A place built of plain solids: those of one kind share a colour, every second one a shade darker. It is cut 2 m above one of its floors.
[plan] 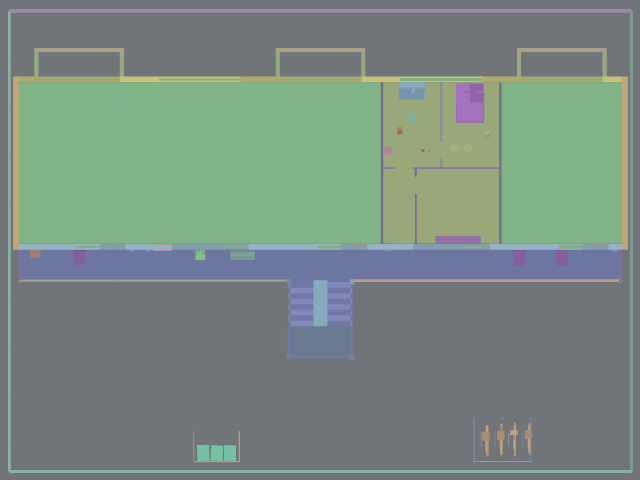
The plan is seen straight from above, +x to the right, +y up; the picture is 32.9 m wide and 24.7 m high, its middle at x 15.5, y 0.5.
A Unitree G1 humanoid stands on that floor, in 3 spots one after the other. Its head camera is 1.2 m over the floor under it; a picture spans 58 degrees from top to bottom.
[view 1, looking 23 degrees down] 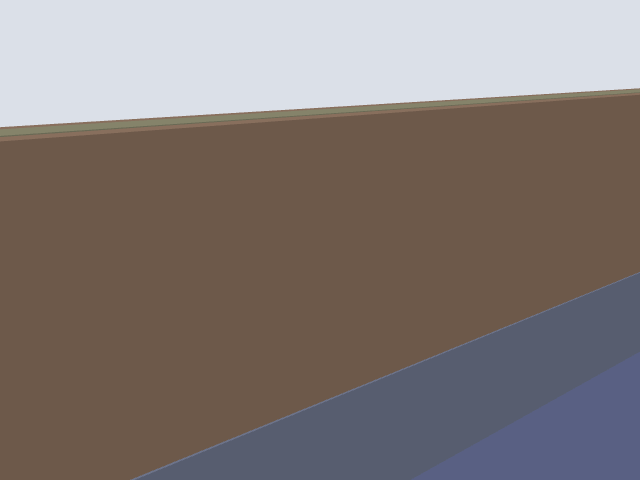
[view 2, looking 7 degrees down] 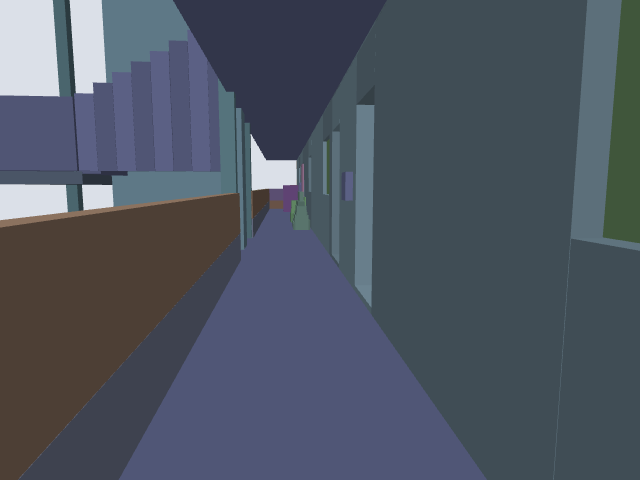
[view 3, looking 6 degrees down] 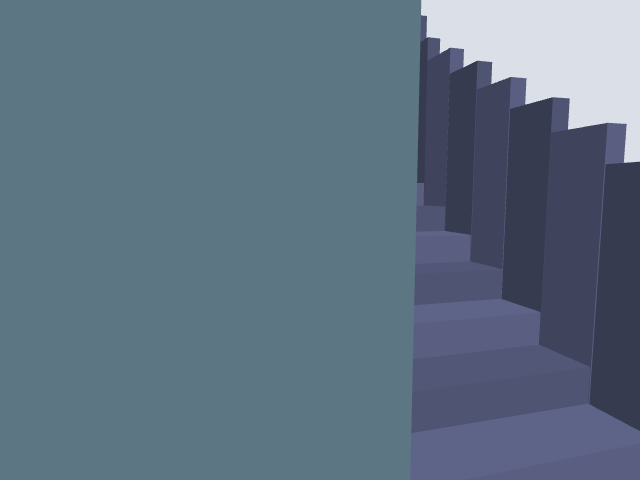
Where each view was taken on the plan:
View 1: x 13.18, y -0.83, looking -119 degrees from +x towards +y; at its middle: deck_guard_whole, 0.85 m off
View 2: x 24.22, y -0.83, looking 175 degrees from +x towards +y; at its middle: face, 9.64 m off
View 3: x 15.55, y -0.87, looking -106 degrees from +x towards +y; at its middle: spine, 0.73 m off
